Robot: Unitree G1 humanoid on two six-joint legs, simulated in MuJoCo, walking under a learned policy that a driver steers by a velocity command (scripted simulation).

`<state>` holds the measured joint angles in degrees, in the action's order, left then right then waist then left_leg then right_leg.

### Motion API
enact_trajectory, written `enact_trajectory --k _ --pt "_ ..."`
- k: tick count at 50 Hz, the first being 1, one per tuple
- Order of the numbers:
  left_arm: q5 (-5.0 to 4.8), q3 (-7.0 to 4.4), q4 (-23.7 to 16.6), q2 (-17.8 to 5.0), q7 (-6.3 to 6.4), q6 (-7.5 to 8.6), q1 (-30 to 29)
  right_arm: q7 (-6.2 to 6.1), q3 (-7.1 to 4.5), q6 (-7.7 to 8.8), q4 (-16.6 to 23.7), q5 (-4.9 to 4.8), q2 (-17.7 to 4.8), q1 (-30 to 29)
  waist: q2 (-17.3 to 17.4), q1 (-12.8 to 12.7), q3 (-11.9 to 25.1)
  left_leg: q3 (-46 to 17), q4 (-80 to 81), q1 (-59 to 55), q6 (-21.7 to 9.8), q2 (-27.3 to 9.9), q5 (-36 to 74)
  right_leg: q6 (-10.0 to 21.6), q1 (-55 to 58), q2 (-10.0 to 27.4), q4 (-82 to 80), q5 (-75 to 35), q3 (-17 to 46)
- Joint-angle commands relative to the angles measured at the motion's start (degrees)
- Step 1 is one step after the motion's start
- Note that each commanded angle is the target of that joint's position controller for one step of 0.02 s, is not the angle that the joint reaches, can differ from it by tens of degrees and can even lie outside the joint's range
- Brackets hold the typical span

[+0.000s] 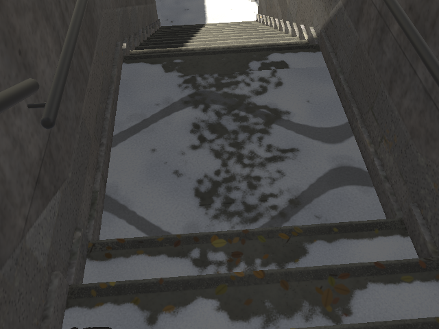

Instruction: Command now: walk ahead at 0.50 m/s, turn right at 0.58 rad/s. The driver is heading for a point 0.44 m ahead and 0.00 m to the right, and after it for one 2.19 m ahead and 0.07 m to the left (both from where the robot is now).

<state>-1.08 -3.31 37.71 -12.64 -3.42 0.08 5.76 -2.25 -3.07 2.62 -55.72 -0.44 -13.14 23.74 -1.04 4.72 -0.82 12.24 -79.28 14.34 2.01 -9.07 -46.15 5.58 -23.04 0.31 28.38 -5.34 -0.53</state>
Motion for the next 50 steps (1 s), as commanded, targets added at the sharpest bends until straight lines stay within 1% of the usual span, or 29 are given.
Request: enact_trajectory --k 1,2,3,4,6,8,9,10,11,12,14,17,22,23,25,26,27,28,29,30,31,33,36,39,41,44,48,49,50 --pt "0.48 -3.82 6.3 -15.0 0.57 0.54 23.5 1.33 -0.45 3.08 4.5 1.17 -4.0 7.6 -20.5 -7.3 15.9 -11.9 -46.0 42.3 1.4 5.0 -5.2 15.9 52.3 10.5 16.9 -41.1 17.1" --pt "-1.60 -3.91 6.3 -13.5 0.36 -0.35 27.6 2.05 -0.61 4.27 7.8 0.09 -7.0 3.2 -16.5 -11.9 25.6 -16.6 -43.7 45.9 2.4 5.3 -4.7 22.1 54.9 15.5 9.3 -26.0 27.3" --pt "-1.57 -4.58 8.8 -16.3 1.21 -0.92 30.2 1.48 0.05 4.65 13.8 -2.81 -5.5 -6.3 -12.0 -12.5 23.3 -16.3 -38.8 54.3 2.8 7.4 1.6 24.0 52.0 20.5 -5.1 5.6 41.3" --pt "-0.45 -3.54 9.4 -12.8 1.74 -0.79 25.0 -0.41 0.34 3.77 14.1 -3.82 -5.2 -12.0 2.3 -10.2 13.8 -17.6 -28.5 57.2 1.1 3.7 10.1 19.6 41.4 20.6 -7.9 23.1 44.2" --pt "1.18 -0.64 6.2 -5.8 1.65 1.51 11.9 -1.87 -0.21 2.02 12.8 -1.30 -6.0 -9.7 6.8 -2.2 3.4 -21.9 -12.9 48.1 -0.4 1.9 24.2 15.2 16.1 17.1 -3.4 21.5 40.3" --pt "0.44 -0.50 3.7 -5.9 2.71 2.81 5.6 -1.62 -1.76 1.01 12.3 1.55 -7.6 -7.6 2.8 1.2 -1.0 -20.9 6.3 36.1 1.0 1.1 36.7 11.3 -1.6 8.1 -4.2 10.7 26.6" --pt "0.14 -1.56 4.1 -7.9 4.20 2.72 5.6 -1.46 -1.27 1.24 13.2 3.69 -5.4 -8.8 -0.7 0.7 0.9 -17.9 12.9 27.5 1.5 2.4 41.3 10.9 -6.6 4.4 -3.4 1.8 23.0" --pt "-0.16 -1.62 4.0 -8.8 5.24 2.39 5.8 -0.87 -0.79 1.36 13.8 3.86 -3.7 -8.7 -1.9 1.1 3.0 -16.2 17.4 20.1 1.7 3.9 45.7 10.1 -9.6 2.9 -2.0 -4.9 19.8" --pt "0.94 -1.73 4.2 -9.2 5.74 2.54 7.5 0.19 -1.19 2.01 11.7 2.04 -4.2 -4.5 -3.5 1.5 7.0 -15.6 12.9 13.2 1.8 5.6 56.8 10.3 -10.7 2.9 -0.1 -7.8 19.4" --pt "-0.14 -1.59 6.1 -7.2 6.42 3.24 13.3 0.95 -2.16 2.36 12.7 0.86 -6.6 -7.7 -3.2 -1.2 5.8 -20.5 18.0 23.1 1.2 4.4 65.9 10.2 -2.2 2.5 3.7 2.4 21.4" --pt "-2.66 -0.65 6.7 -3.3 7.17 3.43 15.5 1.56 -1.65 1.98 16.4 2.25 -6.1 -15.4 -0.2 -3.9 1.0 -21.4 37.1 26.7 -0.2 5.0 72.1 9.5 0.1 0.3 7.4 17.1 20.6" --pt "-0.73 -1.19 7.4 -6.2 7.56 2.28 17.2 3.73 -0.52 1.29 21.2 1.50 -2.3 -23.4 -3.2 -8.3 -0.9 -16.9 47.0 13.2 0.2 7.7 78.8 7.5 -8.1 -0.2 9.0 30.2 19.3" --pt "0.17 -0.30 7.6 -4.8 7.53 1.04 18.3 4.70 -1.58 1.09 18.6 0.04 -4.8 -13.4 -5.5 -6.5 -2.0 -20.6 55.1 13.0 -4.1 3.1 61.4 7.2 5.3 3.2 25.3 18.6 24.2" --pt "0.57 0.32 8.1 -3.4 7.97 0.83 17.9 4.82 -2.45 1.39 15.2 -0.27 -5.5 -5.4 -4.7 -3.4 -1.7 -18.2 59.1 5.6 -4.6 3.2 62.8 5.6 2.9 2.1 33.3 14.6 21.8" --pt "0.34 1.17 10.4 -0.6 6.26 1.14 20.8 5.87 -2.93 1.45 5.6 2.14 -6.6 14.6 8.6 2.1 6.6 -20.1 48.6 -24.6 -8.4 0.1 88.3 -1.0 -14.4 -6.4 69.8 28.7 7.3" --pt "0.57 1.34 10.0 0.4 5.29 2.16 29.5 6.63 -2.11 0.74 4.2 0.39 -6.8 15.2 23.4 -3.4 10.5 -31.9 39.8 -36.6 -14.6 -3.6 96.4 -5.8 -31.8 -9.5 88.7 56.9 5.8" --pt "0.38 1.10 8.6 -2.5 5.10 2.94 29.1 6.48 -1.56 -0.53 4.6 -1.30 -6.1 12.8 23.2 -3.7 11.6 -38.6 43.2 -34.8 -17.2 -7.0 93.1 -8.2 -38.2 -5.5 91.6 53.9 6.5" --pt "-0.14 1.21 5.8 -3.5 5.38 2.77 23.0 6.03 -0.96 -1.39 6.6 -0.94 -5.6 8.6 16.2 -3.7 11.0 -41.1 46.0 -30.3 -20.2 -8.2 87.0 -9.6 -39.2 -3.6 90.1 50.4 6.2" --pt "-1.98 1.93 0.7 -1.7 6.72 1.96 13.3 4.68 -1.79 -1.85 7.1 0.55 -10.1 2.1 12.1 -5.1 9.3 -52.7 53.2 -22.5 -23.9 -11.3 66.3 -10.0 -39.6 -1.7 81.9 44.9 6.8" --pt "-1.83 1.63 -1.7 -4.7 8.35 0.42 2.2 3.36 -0.94 -1.74 10.8 2.32 -9.1 -3.7 3.0 -3.6 3.4 -53.9 56.0 -11.3 -23.7 -12.6 58.9 -8.6 -38.7 0.8 77.7 40.0 8.8" --pt "-0.78 1.53 -3.5 -3.8 9.09 -0.91 -0.9 2.72 -0.03 -1.52 11.3 3.62 -8.0 -6.0 1.3 -4.8 2.3 -53.2 56.4 -2.6 -22.2 -11.8 60.2 -7.2 -33.1 1.0 78.0 38.6 9.1" --pt "1.39 0.59 -2.3 -4.7 9.78 -0.84 4.1 1.05 -0.56 -1.36 12.1 1.59 -9.6 -4.6 2.7 -6.4 1.9 -43.3 53.2 0.2 -17.7 -3.9 61.5 -7.1 -34.3 0.3 70.2 25.4 8.5" --pt "3.61 2.05 -6.0 1.6 8.67 -0.86 0.1 -1.75 1.33 -3.43 11.8 0.13 -3.5 -1.6 6.2 -6.8 3.0 -34.0 50.7 4.4 -14.9 5.1 71.2 -9.2 -26.0 -2.0 45.2 9.1 4.3" --pt "1.79 2.22 -8.1 2.2 6.76 -0.35 -2.5 -3.35 0.37 -5.99 13.1 -0.35 -6.7 -1.2 12.1 -5.5 9.5 -33.2 48.4 -0.7 -11.3 5.2 78.3 -11.5 -16.1 -4.1 33.7 5.3 4.2" --pt "1.24 1.23 -6.8 -1.3 5.94 0.43 0.5 -3.32 0.31 -5.28 16.3 -0.49 -7.1 -6.0 8.2 -8.4 10.6 -36.6 45.1 1.5 -13.1 3.9 76.6 -12.0 -11.6 -2.9 40.9 -1.5 6.4" --pt "1.99 1.43 -8.5 -0.6 5.83 0.83 -5.5 -3.00 -0.63 -5.10 18.7 -1.33 -6.1 -7.2 7.3 -6.1 6.2 -42.1 42.1 -1.0 -15.6 4.5 76.9 -11.3 -15.3 -2.9 38.3 11.6 6.9" --pt "-0.07 1.81 -9.4 0.4 4.57 2.19 -9.0 -2.70 -2.06 -6.95 19.3 -2.63 -7.2 -3.2 9.7 -2.7 3.6 -49.4 45.0 -9.0 -16.7 5.3 76.3 -7.8 -10.5 -3.8 10.6 26.9 8.7" --pt "0.68 0.81 -6.4 -1.5 4.05 2.25 -1.7 -2.37 -2.09 -6.83 21.2 -1.94 -8.5 -9.4 9.5 -7.1 5.9 -48.3 42.6 -2.1 -15.8 6.7 77.1 -6.5 1.9 -3.8 8.9 16.2 6.2" --pt "1.74 -0.65 -4.3 -5.4 3.93 2.30 4.4 -2.12 -1.72 -6.41 23.5 -1.86 -6.4 -11.2 3.2 -7.6 9.9 -43.8 37.2 5.7 -12.3 12.8 67.1 -2.9 15.4 0.7 6.1 -9.4 10.0"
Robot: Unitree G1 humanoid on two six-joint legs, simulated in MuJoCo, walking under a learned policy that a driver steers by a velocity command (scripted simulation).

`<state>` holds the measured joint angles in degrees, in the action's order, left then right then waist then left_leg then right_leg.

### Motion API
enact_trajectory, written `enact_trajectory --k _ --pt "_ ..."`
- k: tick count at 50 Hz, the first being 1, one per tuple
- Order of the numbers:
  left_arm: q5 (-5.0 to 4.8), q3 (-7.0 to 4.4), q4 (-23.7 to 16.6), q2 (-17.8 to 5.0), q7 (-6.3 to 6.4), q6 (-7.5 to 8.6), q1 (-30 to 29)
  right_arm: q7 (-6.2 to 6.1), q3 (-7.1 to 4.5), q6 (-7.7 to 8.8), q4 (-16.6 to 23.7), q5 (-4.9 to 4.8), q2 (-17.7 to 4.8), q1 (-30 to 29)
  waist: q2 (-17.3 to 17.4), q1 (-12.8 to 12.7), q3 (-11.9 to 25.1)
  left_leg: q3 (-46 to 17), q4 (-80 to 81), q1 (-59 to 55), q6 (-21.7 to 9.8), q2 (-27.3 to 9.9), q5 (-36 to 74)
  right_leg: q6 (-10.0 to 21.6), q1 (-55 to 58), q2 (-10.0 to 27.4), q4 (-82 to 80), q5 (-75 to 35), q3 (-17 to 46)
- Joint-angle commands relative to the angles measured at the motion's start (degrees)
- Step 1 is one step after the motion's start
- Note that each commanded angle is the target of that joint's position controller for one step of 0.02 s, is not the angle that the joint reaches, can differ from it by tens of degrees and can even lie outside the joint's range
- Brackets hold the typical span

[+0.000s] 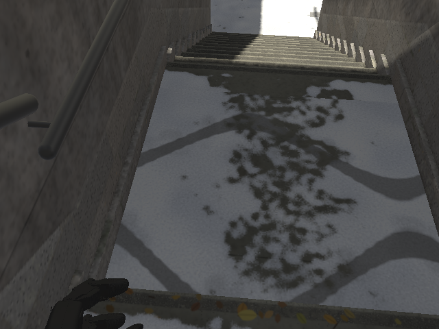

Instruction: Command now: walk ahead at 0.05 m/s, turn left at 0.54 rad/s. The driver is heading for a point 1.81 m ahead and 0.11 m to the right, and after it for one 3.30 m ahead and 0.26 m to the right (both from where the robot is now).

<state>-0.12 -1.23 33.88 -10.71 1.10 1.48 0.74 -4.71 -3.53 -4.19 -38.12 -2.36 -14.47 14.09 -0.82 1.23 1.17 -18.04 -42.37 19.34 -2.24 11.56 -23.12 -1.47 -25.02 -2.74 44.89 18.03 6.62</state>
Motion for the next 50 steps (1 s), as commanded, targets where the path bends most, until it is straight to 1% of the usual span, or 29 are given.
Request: enact_trajectory --k 1,2,3,6,8,11,14,16,18,19,20,21,22,24,25,28,31,33,35,40,42,43,44,45,46,47,48,49,50 --pt "1.45 -4.19 0.9 -10.9 -0.43 -0.01 13.8 0.43 -0.41 0.64 6.4 0.05 -1.0 2.2 -13.3 -3.1 14.3 -8.0 -14.2 12.9 -2.1 1.4 3.5 13.6 32.6 15.8 -11.9 -57.8 15.8" --pt "0.97 -3.80 2.1 -9.1 -0.50 -0.74 17.1 1.27 -1.13 1.08 6.0 0.41 -3.5 3.3 -17.5 -3.7 13.2 -6.5 -26.8 23.9 2.0 5.9 -24.7 21.6 35.8 25.2 -14.5 -63.9 25.5" --pt "1.16 -3.79 1.9 -9.6 -0.62 -0.51 16.6 1.80 -2.71 1.55 6.7 1.23 -8.4 0.7 -15.0 -4.0 8.9 -3.0 -36.3 30.7 4.9 3.3 -23.5 23.8 32.4 26.5 -16.2 -59.9 26.0" --pt "1.06 -2.61 0.3 -7.3 -0.20 -1.40 7.9 0.51 -3.52 -1.48 5.4 1.35 -10.5 -2.5 -6.4 -0.6 1.7 3.9 -42.7 26.6 7.0 -3.3 -6.8 17.5 17.8 19.1 -17.9 -48.5 11.1" --pt "2.19 -2.87 0.1 -9.3 0.34 -2.15 5.1 1.09 -2.22 -1.96 6.0 1.69 -7.9 -3.3 -5.9 0.6 1.6 9.4 -39.2 21.4 6.9 -4.1 0.1 16.0 11.7 15.9 -20.2 -45.1 5.0" --pt "1.38 -3.23 2.0 -11.3 0.96 -3.51 5.1 2.59 0.65 -1.44 6.7 1.24 -2.6 -5.3 -7.4 0.3 4.7 16.2 -23.2 12.8 6.7 -8.0 5.9 13.9 11.3 13.2 -19.6 -40.3 -3.6" --pt "0.91 -3.27 3.9 -12.9 1.28 -4.76 9.9 4.96 1.78 -0.04 7.3 1.18 -1.9 -7.1 -9.9 -3.2 4.9 19.9 -13.3 4.8 5.0 -8.9 2.2 15.8 9.0 14.7 -19.8 -26.6 -2.1" --pt "0.42 -2.57 5.0 -11.4 0.90 -4.37 11.5 5.53 2.00 0.24 5.7 1.62 -1.3 -4.6 -10.3 -2.7 4.1 19.4 -2.4 -1.9 2.8 -9.3 0.2 15.5 6.3 14.7 -20.0 -14.6 0.4" --pt "-0.22 -0.63 7.2 -6.9 0.57 -2.86 13.7 5.27 1.62 0.27 1.0 2.65 0.5 2.8 -7.6 1.2 3.0 20.4 15.3 -16.4 0.9 -8.4 6.0 11.3 0.3 12.1 -18.3 -2.2 1.3" --pt "0.32 0.20 8.2 -4.2 -0.03 -2.01 16.5 5.11 1.29 0.54 -0.5 3.76 -1.3 6.0 -0.8 1.1 4.8 13.6 16.8 -25.4 0.2 -14.3 20.6 5.6 -4.2 8.4 -11.9 5.7 0.4" --pt "0.22 -0.07 7.3 -4.3 -0.49 -1.70 18.8 4.42 0.98 0.64 -0.9 5.15 -5.4 5.2 12.2 -2.4 4.6 0.6 16.5 -20.9 -6.3 -26.4 40.7 1.4 -6.5 4.8 -5.0 16.0 1.9" --pt "-0.29 -1.56 5.7 -9.1 0.04 -1.85 16.7 4.19 -0.48 1.23 -1.9 5.81 -9.4 2.1 15.8 -1.9 2.7 -5.9 22.6 -6.1 -13.7 -31.3 30.6 -0.5 -2.3 3.9 -0.5 17.2 2.0" --pt "-0.56 -2.92 5.4 -12.8 0.62 -2.54 14.3 4.08 -0.03 2.16 -1.0 5.73 -7.7 -2.6 13.2 -1.8 -0.8 -3.2 23.6 -3.2 -15.6 -29.5 22.4 -1.4 -2.5 3.4 6.7 14.5 -0.1" --pt "-0.25 -3.79 6.0 -11.7 2.52 -4.30 13.1 3.52 0.32 3.28 -1.8 4.90 -5.5 -2.9 9.5 -0.4 -1.7 -1.4 24.6 -2.9 -16.0 -29.3 19.3 -1.6 -7.7 0.3 20.2 13.2 1.6" --pt "0.45 -3.85 4.6 -10.6 3.08 -4.92 13.5 3.11 0.38 3.58 -2.7 3.83 -5.1 -3.1 8.1 -1.6 -3.2 -2.0 23.7 -4.1 -15.3 -31.5 24.1 -1.6 -11.7 0.2 24.7 13.8 5.8" --pt "0.35 -4.15 3.6 -9.1 3.43 -6.00 16.6 2.95 0.08 3.75 -3.8 4.23 -5.4 -0.5 3.2 -2.7 2.1 4.7 20.1 -8.7 -14.4 -30.8 37.3 -2.6 -13.5 -1.9 37.1 9.9 5.3" --pt "0.28 -3.56 0.4 -7.3 3.18 -7.27 14.1 2.09 0.27 3.09 -3.8 4.09 -4.1 -0.6 5.6 -2.2 0.7 10.4 20.8 -10.1 -12.7 -28.4 29.3 -3.4 -16.3 -1.6 30.1 4.5 2.0" --pt "0.35 -1.89 -1.6 -4.1 2.32 -7.81 11.8 0.91 0.46 1.75 -3.4 4.32 -4.7 -0.8 7.3 -1.9 1.3 13.2 20.0 -10.6 -11.0 -26.9 21.9 -3.1 -13.0 -0.1 19.4 2.6 -1.8" --pt "-0.65 -0.91 -2.7 -3.2 1.32 -7.50 11.7 0.38 0.09 0.90 -2.8 3.33 -6.2 -2.0 11.4 -1.6 2.6 14.1 19.9 -6.8 -10.9 -27.5 18.1 -1.9 -5.9 0.9 14.3 5.0 -6.6" --pt "-1.48 -1.79 -3.5 -5.7 -0.08 -6.49 13.3 1.61 -1.08 0.36 -1.6 1.91 -9.3 -2.9 13.0 -0.6 1.9 16.0 16.5 -1.9 -9.3 -30.0 10.2 3.1 3.2 -0.1 0.5 3.5 -12.3" --pt "-1.36 -2.91 -0.6 -7.1 -0.46 -6.19 18.6 1.23 -0.90 0.34 -1.4 1.44 -8.2 -2.6 11.5 -2.3 1.7 19.3 10.3 3.3 -5.6 -28.2 1.8 5.5 12.6 -2.2 -10.0 2.9 -13.5" --pt "-1.18 -3.94 0.9 -9.1 -0.74 -5.90 22.0 0.93 -0.44 0.23 -1.7 1.03 -6.0 -1.7 3.4 -3.6 0.1 23.5 -2.1 10.7 -1.9 -25.0 -3.6 7.4 20.1 -0.6 -16.8 0.1 -7.4" --pt "-1.19 -5.59 -1.2 -16.6 -0.56 -5.31 23.2 1.39 0.27 0.37 2.0 2.84 -2.4 -3.6 -14.9 -1.4 -1.6 26.7 -30.6 34.9 5.1 -17.0 -20.3 13.9 29.2 17.1 -17.0 -28.1 23.6" --pt "1.23 -5.96 -1.8 -19.4 -1.86 -3.66 24.6 1.70 0.23 2.46 6.4 1.51 -4.0 -14.0 -12.4 -7.0 4.8 11.6 -34.1 39.5 5.2 -10.8 -20.0 24.9 26.8 25.3 -26.6 -29.4 38.0" --pt "2.90 -5.47 -1.6 -17.7 -2.29 -2.71 21.0 0.95 -0.93 2.82 6.9 0.21 -7.5 -16.7 -6.3 -5.2 -0.1 8.9 -37.2 41.2 5.1 -10.5 -14.5 26.1 23.4 23.8 -26.3 -23.9 34.4" --pt "1.37 -4.51 -1.5 -14.6 -1.94 -2.75 17.2 0.25 -1.62 2.32 5.3 1.49 -9.0 -14.3 -4.4 -2.6 -0.7 8.5 -38.0 40.0 4.9 -11.6 -8.6 22.9 21.2 20.7 -23.9 -22.3 28.1" --pt "-0.49 -3.51 -2.2 -12.0 -1.31 -3.49 14.1 -0.29 -1.80 1.12 3.3 3.03 -8.3 -11.4 -3.3 -1.0 0.1 8.7 -39.7 38.3 5.6 -12.6 -3.6 19.7 19.0 18.4 -21.7 -21.6 23.4" --pt "-1.07 -2.46 -2.6 -10.2 -0.72 -4.27 12.5 -0.07 -1.78 0.14 2.5 3.82 -7.8 -9.0 -3.7 -0.1 0.6 9.9 -42.3 36.6 6.7 -12.2 1.5 17.6 16.2 16.0 -19.2 -22.9 19.7" --pt "-1.01 -1.69 -2.9 -9.2 -0.13 -4.71 12.0 0.49 -1.66 -0.50 2.3 3.63 -6.7 -7.9 -3.3 0.5 1.0 11.2 -45.9 34.9 7.4 -11.3 5.9 15.6 13.3 13.5 -18.1 -24.2 17.6"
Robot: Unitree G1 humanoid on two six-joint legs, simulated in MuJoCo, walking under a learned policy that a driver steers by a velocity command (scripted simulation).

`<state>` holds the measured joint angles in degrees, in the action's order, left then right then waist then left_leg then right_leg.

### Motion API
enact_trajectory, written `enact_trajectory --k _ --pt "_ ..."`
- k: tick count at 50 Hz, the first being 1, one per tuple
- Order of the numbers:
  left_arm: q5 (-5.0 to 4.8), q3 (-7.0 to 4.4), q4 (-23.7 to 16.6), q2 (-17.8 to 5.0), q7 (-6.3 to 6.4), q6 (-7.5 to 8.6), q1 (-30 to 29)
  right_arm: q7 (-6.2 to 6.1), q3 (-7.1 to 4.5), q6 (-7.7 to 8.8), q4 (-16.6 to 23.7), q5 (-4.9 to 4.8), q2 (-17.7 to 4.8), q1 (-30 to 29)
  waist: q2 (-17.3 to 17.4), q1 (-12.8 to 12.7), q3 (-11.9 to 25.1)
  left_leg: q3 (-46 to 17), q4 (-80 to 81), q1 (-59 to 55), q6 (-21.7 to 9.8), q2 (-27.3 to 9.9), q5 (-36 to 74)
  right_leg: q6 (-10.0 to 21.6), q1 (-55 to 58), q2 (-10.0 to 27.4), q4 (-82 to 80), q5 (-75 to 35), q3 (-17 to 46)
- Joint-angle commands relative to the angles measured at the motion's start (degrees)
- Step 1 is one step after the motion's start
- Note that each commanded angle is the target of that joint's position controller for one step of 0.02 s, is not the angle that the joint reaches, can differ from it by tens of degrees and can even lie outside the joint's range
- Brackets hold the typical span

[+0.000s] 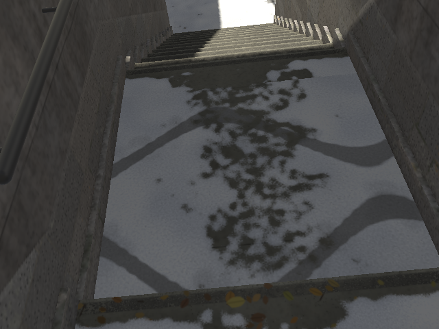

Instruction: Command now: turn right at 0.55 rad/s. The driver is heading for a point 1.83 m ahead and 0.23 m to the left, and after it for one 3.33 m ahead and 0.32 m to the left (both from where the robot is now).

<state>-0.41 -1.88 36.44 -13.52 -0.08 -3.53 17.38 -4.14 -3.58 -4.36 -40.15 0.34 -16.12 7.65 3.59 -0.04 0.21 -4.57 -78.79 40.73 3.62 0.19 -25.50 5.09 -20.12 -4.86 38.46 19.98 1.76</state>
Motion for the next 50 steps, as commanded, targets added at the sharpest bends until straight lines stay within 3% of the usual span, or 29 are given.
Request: enact_trajectory --k 1,5,10,15,17,18,21,23,24,25,26,27,28,30,33,35,36,37,39,40,41,42,43,44,45,46,47,49,50 --pt "-0.59 -0.62 -5.3 -6.3 1.69 -0.02 -4.6 0.45 -1.10 -0.63 4.6 0.71 -3.2 -0.7 -7.7 2.0 2.7 -1.1 -12.4 12.4 2.1 0.7 11.1 7.9 6.8 14.2 -10.7 -26.9 20.9" --pt "0.15 0.84 -5.0 -7.8 3.95 -1.14 -3.7 0.46 0.61 0.26 8.4 0.54 1.1 -3.3 -8.5 1.4 3.9 1.3 -20.8 12.3 3.1 2.9 14.4 7.0 5.5 11.5 -7.8 -35.5 19.9" --pt "0.39 2.83 0.1 -2.3 4.78 -0.92 0.8 1.33 1.95 0.03 8.1 -0.48 2.6 0.1 -9.5 0.2 5.6 -5.3 -8.4 9.0 3.0 3.9 14.9 5.4 10.6 11.4 -5.1 -33.3 15.9" --pt "1.05 1.65 2.0 -2.8 4.29 -0.02 -2.7 3.03 1.62 0.10 7.6 -1.49 1.4 1.1 -12.1 0.7 1.1 -7.2 15.8 -3.0 1.0 1.6 8.2 5.5 7.4 13.2 -9.5 -16.9 19.4" --pt "1.52 0.26 0.6 -5.9 3.64 0.49 -5.1 3.08 0.97 0.44 6.9 -1.29 -1.1 2.6 -12.0 1.0 1.2 -0.6 15.5 -11.8 0.9 2.1 6.7 6.9 2.8 14.0 -9.7 -24.0 18.5" --pt "0.53 0.01 0.3 -5.7 3.39 0.66 -5.8 3.03 1.44 0.64 9.0 -1.91 -0.2 0.4 -13.5 0.1 -1.5 -0.6 22.5 -10.5 0.0 1.2 -1.5 7.4 3.7 15.0 -11.3 -27.5 18.9" --pt "-0.27 -0.72 0.1 -6.4 3.60 0.61 -6.6 3.06 1.72 1.20 8.3 -2.66 0.8 2.7 -11.4 -0.5 0.1 0.9 30.2 -14.7 -1.3 1.3 -4.7 9.5 8.9 16.0 -10.4 -33.0 20.6" --pt "-1.54 -1.33 -0.3 -6.9 3.55 0.40 -9.0 3.50 1.64 1.99 7.3 -2.28 1.1 6.0 -9.2 1.4 0.5 1.1 43.5 -20.0 -4.3 2.5 5.1 8.6 10.1 13.9 -7.8 -34.9 17.7" --pt "-1.80 -1.79 -1.0 -6.9 3.52 0.36 -9.5 3.80 1.08 2.24 6.8 -1.51 -0.9 7.4 -6.5 0.5 1.5 -2.5 46.7 -22.5 -6.5 2.0 17.5 6.8 10.7 11.4 -3.2 -33.4 14.9" --pt "-0.42 -1.66 -2.5 -5.1 3.41 0.51 -8.2 4.06 0.17 2.67 7.0 -0.63 -4.6 9.4 3.5 -1.9 5.7 -12.5 45.7 -28.8 -10.2 -2.3 35.8 2.7 5.8 5.8 6.1 -20.2 9.2" --pt "0.88 -1.38 -4.7 -3.6 2.88 0.54 -11.9 4.23 -0.71 2.88 7.2 -0.70 -7.0 10.6 14.4 -0.6 6.4 -28.7 53.6 -34.0 -19.6 -9.2 31.8 -2.8 -7.8 -0.7 11.9 6.7 3.6" --pt "0.17 -1.91 -5.4 -4.8 2.70 1.30 -15.3 4.32 -0.24 3.46 6.8 -0.64 -4.8 12.9 13.6 1.4 3.3 -35.8 58.9 -38.9 -24.1 -14.2 19.5 -4.8 -18.3 -1.3 16.9 20.2 4.8" --pt "-0.61 -2.01 -5.0 -4.5 2.05 2.20 -15.5 3.85 -0.62 3.41 5.7 -1.12 -5.1 16.5 8.3 2.8 1.8 -37.2 59.4 -41.7 -24.6 -14.0 10.0 -5.5 -24.2 -0.4 22.0 20.5 6.3" --pt "-0.92 -2.59 -4.1 -5.0 1.17 2.96 -14.8 2.71 -1.77 2.47 6.1 -2.88 -7.4 16.6 1.7 2.6 -1.8 -32.5 58.8 -42.0 -21.3 -11.3 -1.0 -6.5 -29.7 2.2 19.5 14.6 5.8" --pt "0.74 -1.51 -3.6 -2.3 -0.60 4.57 -15.2 1.45 -1.19 1.29 7.4 -1.92 -6.1 13.9 3.6 1.8 0.8 -25.1 59.7 -30.9 -19.1 -6.1 1.8 -7.3 -17.3 1.3 15.8 3.6 1.7" --pt "0.46 -1.41 -3.9 -2.3 -1.01 5.31 -14.5 1.09 -0.92 1.43 7.8 -1.70 -5.8 12.9 5.5 1.5 -0.1 -22.2 60.5 -22.6 -18.7 -4.2 -1.9 -7.2 -10.7 0.3 13.9 2.6 -0.7" --pt "1.12 -2.26 -1.5 -3.8 -1.67 6.27 -10.2 1.01 -1.01 2.26 7.8 -0.69 -5.8 10.8 5.2 -0.2 2.8 -21.2 58.0 -16.2 -18.5 -4.2 3.7 -7.2 -1.9 0.8 23.7 -11.2 -0.8" --pt "1.22 -2.62 -1.7 -4.4 -1.78 6.52 -8.3 1.08 -0.72 2.71 8.8 -0.93 -5.2 8.4 4.7 -1.8 2.8 -20.6 55.8 -13.0 -18.7 -3.4 6.3 -7.1 -0.1 0.8 24.4 -10.4 -1.1" --pt "0.68 -2.69 -2.9 -4.6 -1.52 7.13 -7.5 1.85 -0.40 2.84 10.7 -1.49 -4.7 5.6 4.8 -3.2 2.3 -21.4 51.4 -10.9 -18.6 -2.5 13.5 -6.9 3.0 0.8 20.6 -2.5 -2.1" --pt "-0.64 -2.27 -4.1 -2.9 -1.15 6.90 -8.1 1.85 -0.07 2.31 10.6 -2.37 -4.1 8.1 5.5 -3.1 0.0 -21.9 50.6 -12.5 -18.3 -1.3 11.9 -7.4 2.6 -0.9 9.4 11.1 -3.8" --pt "-1.37 -2.81 -3.2 -3.5 -0.93 7.38 -4.4 1.63 0.08 2.24 10.4 -2.71 -3.8 7.7 5.4 -5.3 0.0 -23.9 46.9 -11.5 -17.3 -0.6 11.7 -7.7 8.3 -1.1 2.6 4.5 -3.5" --pt "-1.64 -3.95 -0.2 -5.0 -0.96 7.77 5.0 1.52 0.54 2.51 10.5 -2.85 -2.7 5.4 4.4 -10.1 1.2 -23.2 37.5 -8.1 -15.5 1.2 13.9 -6.2 17.1 0.5 -6.2 -2.0 -1.8" --pt "-0.57 -5.49 2.3 -9.1 -0.99 8.15 14.6 1.49 1.45 3.26 9.7 -3.01 2.0 7.4 -4.2 -11.1 4.1 -18.8 15.5 0.9 -11.2 8.0 8.0 -1.8 28.7 8.7 -9.7 -4.2 11.7" --pt "0.45 -5.64 1.4 -14.2 -1.10 8.66 15.5 1.64 2.45 4.71 9.9 -2.24 6.2 16.0 -22.1 -3.0 6.1 -20.1 0.9 13.4 -9.7 13.3 -13.3 1.8 32.9 23.7 -6.8 -40.1 34.0" --pt "-0.71 -6.96 3.2 -16.9 -1.31 8.85 12.4 1.39 0.76 6.04 9.6 -4.51 0.7 16.5 -23.0 0.7 4.1 -18.2 -2.7 24.8 -8.1 8.7 -10.2 5.5 33.3 31.8 -12.9 -33.1 47.3" --pt "-0.52 -5.98 2.8 -12.4 -1.16 9.02 10.3 0.63 -0.70 5.81 8.0 -4.00 -4.6 10.2 -11.8 -1.0 -1.5 -15.8 -5.6 25.6 -7.6 4.6 -2.9 5.6 27.4 30.4 -14.2 -27.5 40.5" --pt "-0.17 -4.90 3.1 -9.2 -0.99 8.46 8.2 0.29 -0.99 4.80 9.1 -2.71 -5.9 5.4 -5.3 -1.4 -3.5 -13.3 -4.4 23.3 -7.5 2.1 3.7 3.7 20.6 26.9 -12.8 -26.0 30.8" --pt "-0.15 -3.05 2.7 -6.3 -0.24 8.08 1.8 0.85 -1.07 2.39 7.2 -2.17 -5.2 9.0 -5.7 2.3 -5.8 -12.1 -1.4 12.2 -6.2 -0.9 13.3 1.1 7.0 19.2 -15.2 -24.5 17.3" --pt "1.16 -3.04 3.8 -6.9 0.13 8.38 1.1 1.34 -0.88 1.98 5.7 -1.59 -3.5 10.3 -6.5 2.7 -5.0 -9.4 -1.7 9.8 -5.9 -1.2 19.9 1.8 4.8 16.9 -15.2 -22.8 13.6"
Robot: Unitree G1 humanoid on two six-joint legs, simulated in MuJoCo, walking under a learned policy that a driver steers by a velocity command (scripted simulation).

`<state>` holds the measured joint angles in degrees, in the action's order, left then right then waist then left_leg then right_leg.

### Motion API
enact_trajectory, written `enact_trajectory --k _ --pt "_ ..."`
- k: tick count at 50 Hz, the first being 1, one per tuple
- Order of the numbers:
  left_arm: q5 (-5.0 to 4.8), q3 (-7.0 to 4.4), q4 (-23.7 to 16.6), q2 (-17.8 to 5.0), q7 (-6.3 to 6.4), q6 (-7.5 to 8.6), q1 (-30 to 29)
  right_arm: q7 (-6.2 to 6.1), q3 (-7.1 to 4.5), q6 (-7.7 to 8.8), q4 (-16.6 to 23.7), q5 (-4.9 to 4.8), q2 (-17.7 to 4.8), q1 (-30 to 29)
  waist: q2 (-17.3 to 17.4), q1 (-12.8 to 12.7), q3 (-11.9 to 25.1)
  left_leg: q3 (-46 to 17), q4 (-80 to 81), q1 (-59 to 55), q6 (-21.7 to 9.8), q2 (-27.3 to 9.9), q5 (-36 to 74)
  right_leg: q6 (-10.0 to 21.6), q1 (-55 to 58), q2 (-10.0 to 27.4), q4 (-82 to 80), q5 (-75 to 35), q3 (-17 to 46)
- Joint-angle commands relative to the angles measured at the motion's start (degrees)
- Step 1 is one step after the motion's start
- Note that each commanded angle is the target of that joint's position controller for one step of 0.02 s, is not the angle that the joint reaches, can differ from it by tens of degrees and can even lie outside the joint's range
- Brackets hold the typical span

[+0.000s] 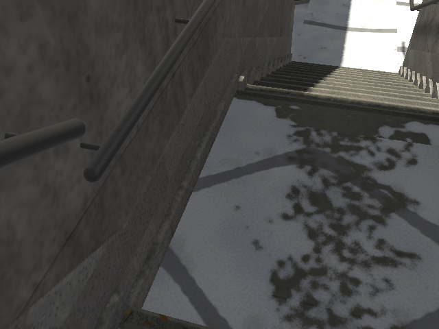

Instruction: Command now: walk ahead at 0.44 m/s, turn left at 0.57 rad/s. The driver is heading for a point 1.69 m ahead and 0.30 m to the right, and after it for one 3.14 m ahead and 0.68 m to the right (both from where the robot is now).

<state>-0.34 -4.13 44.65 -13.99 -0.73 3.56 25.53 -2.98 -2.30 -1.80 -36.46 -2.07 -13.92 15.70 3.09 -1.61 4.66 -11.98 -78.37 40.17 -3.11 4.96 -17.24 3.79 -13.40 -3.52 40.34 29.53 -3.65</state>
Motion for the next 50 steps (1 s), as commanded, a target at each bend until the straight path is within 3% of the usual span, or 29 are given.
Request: enact_trajectory --k 1,6,8,12,15,16,17,18,19,20,21,22,23,24,27,28,31,33,36,38,39,41,42,43,44,45,46,47,50 --pt "1.24 -0.53 -3.3 -6.1 0.95 1.43 -5.8 0.43 -1.96 -0.58 1.5 0.86 -4.6 2.6 -5.7 4.0 -9.7 -0.7 -1.9 10.5 1.0 -6.1 15.4 3.5 -2.5 14.9 -17.2 -33.0 16.1" --pt "0.06 1.27 4.2 -3.1 2.69 2.16 8.8 3.96 -1.58 3.03 4.6 1.73 -3.3 -11.5 -7.6 -3.2 -9.6 -0.8 22.3 17.5 -1.7 -4.7 33.6 1.7 8.8 12.5 -10.3 -28.8 10.9" --pt "0.02 2.22 4.1 -3.5 4.14 1.21 6.3 7.57 -0.55 4.83 6.7 4.43 -1.2 -18.5 -6.5 -3.7 -9.5 10.0 41.9 -4.3 -0.8 -3.9 50.7 1.3 -6.0 8.3 -11.5 -18.7 4.6" --pt "-1.43 2.19 5.7 -5.1 4.07 -0.90 5.3 8.63 -0.60 4.26 7.0 2.24 -1.4 -19.0 -8.4 -4.8 -11.5 10.7 48.8 -12.6 1.5 -4.0 39.8 4.8 -4.9 8.9 -3.1 -18.2 9.4" --pt "-1.02 1.71 7.4 -6.2 3.82 -1.36 3.4 7.79 -2.49 5.56 -0.7 2.69 -6.7 -6.2 -8.4 1.3 -6.0 7.1 53.3 -17.2 -0.9 -8.1 36.3 4.4 7.1 10.3 14.6 -29.4 14.5" --pt "-1.52 1.49 7.3 -7.2 3.11 -1.79 3.4 6.42 -2.31 5.78 -2.6 2.53 -4.7 0.3 -2.8 4.8 -5.9 11.1 64.2 -24.2 -1.2 -6.9 32.8 3.7 6.5 8.0 25.3 -33.5 14.3" --pt "-1.56 1.49 9.0 -5.0 1.93 -1.25 2.2 6.11 -2.94 6.46 -8.1 3.89 -6.2 13.8 0.1 11.4 -1.2 11.1 60.5 -46.4 -3.0 -9.8 48.5 1.8 -7.5 5.1 45.6 -27.3 12.2" --pt "-2.27 2.53 10.7 1.4 0.56 -0.35 16.1 5.57 -1.90 6.39 -9.3 4.84 -6.9 17.6 12.5 5.4 7.8 1.7 37.3 -70.6 -8.5 -20.6 69.4 -0.5 -31.1 -1.3 64.6 18.3 16.7" --pt "-3.32 1.88 9.5 -3.4 -0.02 0.62 16.5 5.50 -1.88 5.56 -7.2 3.11 -4.9 18.3 14.2 8.3 13.0 -3.2 35.5 -72.9 -12.5 -25.6 60.9 -1.5 -38.1 2.1 62.6 16.1 21.0" --pt "-3.63 0.71 7.1 -6.0 0.23 0.95 11.6 5.27 -2.94 4.58 -7.4 2.37 -7.0 16.9 11.8 8.5 10.5 -8.3 42.2 -66.7 -15.3 -28.0 43.8 -2.9 -41.2 3.1 62.5 12.0 19.6" --pt "-4.00 1.08 2.9 -4.2 1.59 1.31 7.1 4.61 -4.45 4.43 -10.9 0.88 -11.6 15.5 8.0 5.7 7.4 -19.0 50.5 -57.6 -19.1 -31.8 13.4 -4.5 -45.6 4.9 63.6 5.0 14.8" --pt "-3.49 -0.30 2.1 -6.9 3.44 0.29 0.4 3.92 -2.55 5.50 -8.7 2.24 -5.5 7.4 -3.9 3.6 0.1 -16.7 57.1 -41.5 -16.3 -29.5 1.0 -3.5 -42.1 6.9 52.7 -10.3 16.0" --pt "-2.73 0.07 1.6 -5.1 4.21 -0.77 0.7 3.43 -2.56 6.65 -9.5 2.98 -6.3 4.6 1.7 0.9 -3.8 -20.4 57.1 -32.1 -17.3 -31.5 2.0 -3.9 -39.6 8.4 52.1 -13.3 15.8" --pt "-2.52 -0.42 2.1 -3.8 4.76 -1.96 0.9 3.10 -1.14 7.95 -9.6 2.39 -3.0 1.0 -3.0 -1.7 -10.8 -11.4 56.7 -17.8 -13.8 -27.2 9.7 -5.5 -33.4 8.6 41.8 -18.0 18.2" --pt "-0.28 -0.05 -0.3 -1.6 3.28 -2.58 -2.6 1.73 -1.87 7.67 -12.0 3.36 -6.8 2.2 2.1 -1.8 -6.5 -0.4 54.4 -17.4 -10.2 -22.9 18.5 -5.9 -29.7 8.9 29.2 -25.2 13.1" --pt "-0.88 -0.46 -1.0 -2.7 2.55 -2.23 -3.0 1.10 -2.11 7.56 -12.0 4.33 -7.3 1.7 4.9 -2.3 -4.8 0.9 52.6 -18.5 -9.5 -23.2 23.7 -5.3 -29.5 8.4 30.2 -29.2 13.7" --pt "0.18 -1.00 -4.0 -4.1 -0.54 -2.17 -11.0 -0.96 -0.32 7.42 -13.1 2.17 -1.5 4.0 0.2 -0.5 -5.7 11.1 45.4 -17.7 -3.1 -18.0 7.5 -2.8 -28.0 7.2 8.4 -55.0 16.7" --pt "-0.45 0.18 -7.0 -0.5 -1.81 -1.82 -16.4 -0.75 -1.33 6.92 -12.6 2.65 -6.7 2.5 2.6 1.2 -4.0 15.6 45.0 -11.6 -1.6 -15.7 0.8 -2.9 -12.7 5.1 -0.9 -62.5 9.6" --pt "-1.70 1.17 -8.9 -0.5 -2.28 -3.50 -20.6 -0.71 -2.47 5.94 -11.4 1.14 -7.1 3.9 1.5 4.0 -7.7 13.6 38.8 -18.8 -1.2 -20.3 -4.4 -2.1 -16.5 7.3 -4.9 -52.7 10.6" --pt "-0.60 -0.83 -4.5 -4.5 -2.38 -4.53 -12.1 -0.30 -3.38 5.65 -12.7 1.59 -8.8 4.0 2.2 1.0 -6.7 13.0 27.1 -17.9 -0.6 -23.8 1.6 -0.9 -10.8 6.8 6.3 -53.5 6.7" --pt "-1.24 -0.48 -3.8 -3.6 -2.09 -4.13 -11.1 0.40 -2.62 4.71 -12.7 0.49 -6.3 4.4 -1.2 1.4 -9.9 17.0 21.6 -21.8 1.6 -21.4 4.5 0.2 -12.0 7.2 -12.2 -43.2 3.9" --pt "-0.22 -2.86 1.3 -7.5 -0.67 -3.09 5.1 0.61 -3.34 4.95 -15.4 1.76 -9.8 5.1 -4.5 -8.9 -3.5 18.7 -6.6 -16.5 2.8 -17.2 18.5 3.6 14.9 2.1 -17.3 -44.7 -1.3" --pt "0.97 -3.59 3.7 -14.4 -1.16 -1.97 8.1 0.48 -2.90 6.71 -13.1 4.33 -4.4 9.0 -25.7 -5.5 -5.1 19.3 -38.0 10.2 6.9 -8.3 -30.7 8.3 29.9 8.5 -1.8 -75.2 9.6" --pt "-0.42 -3.13 2.4 -14.4 -1.84 -1.87 8.9 1.16 -1.62 8.92 -11.6 3.14 -3.4 15.6 -28.2 -2.6 6.5 9.9 -44.0 17.9 7.3 -8.5 -31.8 14.7 36.5 13.0 1.7 -70.0 24.9" --pt "-1.54 -2.81 1.1 -12.8 -2.01 -2.39 9.2 0.95 -1.87 9.73 -10.2 2.13 -5.2 11.8 -20.5 -4.2 10.3 8.8 -43.5 19.9 7.9 -9.0 -31.8 17.7 34.4 16.1 -3.0 -61.6 30.5" --pt "-2.28 -4.02 2.7 -16.0 -1.59 -2.27 7.9 0.55 -1.12 10.05 -3.3 -1.20 -3.7 2.6 -11.3 -3.3 9.9 6.9 -32.0 28.7 6.0 -8.8 -19.4 21.5 31.6 21.3 -15.7 -17.3 47.3" --pt "-1.08 -2.45 -0.6 -11.5 -1.93 -0.93 -2.2 -0.95 -1.99 8.88 -2.9 -1.27 -7.1 -5.7 1.7 -1.4 1.9 5.6 -25.0 25.5 4.6 -10.9 -11.9 19.3 18.8 23.1 -20.9 -9.2 54.8" --pt "0.07 -1.84 -1.2 -9.9 -1.46 0.91 -7.8 -1.42 -1.75 8.42 -2.6 -0.84 -5.8 -5.4 -1.6 2.6 0.2 0.8 -20.6 23.4 3.4 -11.9 -6.6 19.5 11.4 25.0 -18.2 -13.6 58.5" --pt "-1.02 -0.80 -3.0 -7.3 0.11 2.01 -13.7 -1.13 -2.94 6.83 -3.1 3.93 -7.0 -6.4 -4.7 5.8 -6.6 1.6 10.3 9.2 5.2 -12.3 3.6 14.4 -8.1 13.3 -18.2 -26.5 36.7"
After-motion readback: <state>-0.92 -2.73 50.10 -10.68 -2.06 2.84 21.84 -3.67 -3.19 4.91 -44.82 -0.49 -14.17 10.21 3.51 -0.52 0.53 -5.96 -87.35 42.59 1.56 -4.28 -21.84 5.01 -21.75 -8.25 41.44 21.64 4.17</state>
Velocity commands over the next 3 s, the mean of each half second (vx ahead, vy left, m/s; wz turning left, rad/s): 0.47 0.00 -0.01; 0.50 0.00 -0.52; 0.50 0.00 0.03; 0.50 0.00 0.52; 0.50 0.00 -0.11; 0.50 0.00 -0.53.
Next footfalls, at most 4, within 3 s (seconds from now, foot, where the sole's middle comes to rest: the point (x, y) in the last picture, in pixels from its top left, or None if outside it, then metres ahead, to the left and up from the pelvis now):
0.34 left None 0.29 0.15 -0.90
0.82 right None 0.50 -0.17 -1.05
1.36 left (262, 296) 0.89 -0.07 -1.20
1.78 right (309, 245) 1.15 -0.31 -1.20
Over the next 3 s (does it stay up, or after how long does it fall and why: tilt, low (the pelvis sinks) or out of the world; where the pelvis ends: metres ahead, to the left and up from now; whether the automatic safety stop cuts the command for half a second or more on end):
stays up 1.56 -0.31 -0.42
